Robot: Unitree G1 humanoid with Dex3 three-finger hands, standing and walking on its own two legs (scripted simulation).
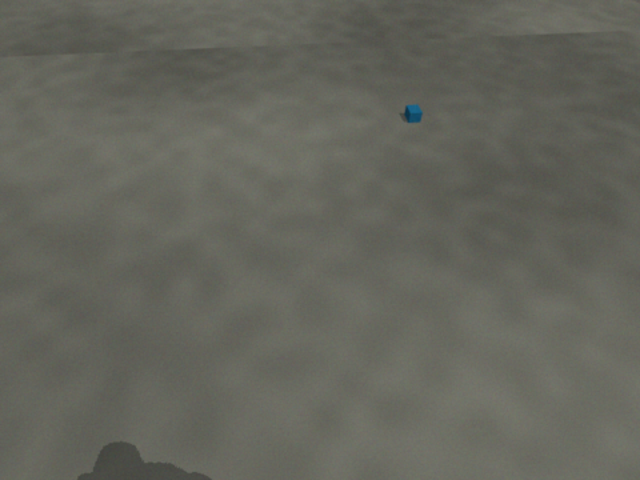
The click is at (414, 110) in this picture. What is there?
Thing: small box
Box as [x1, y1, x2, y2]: [404, 105, 421, 122]
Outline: 406,105 404,114 408,122 419,121 421,111 418,105
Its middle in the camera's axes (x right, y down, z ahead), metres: +0.52 -0.77 +2.29
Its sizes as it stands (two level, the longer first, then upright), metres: 0.088 0.070 0.060
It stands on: the floor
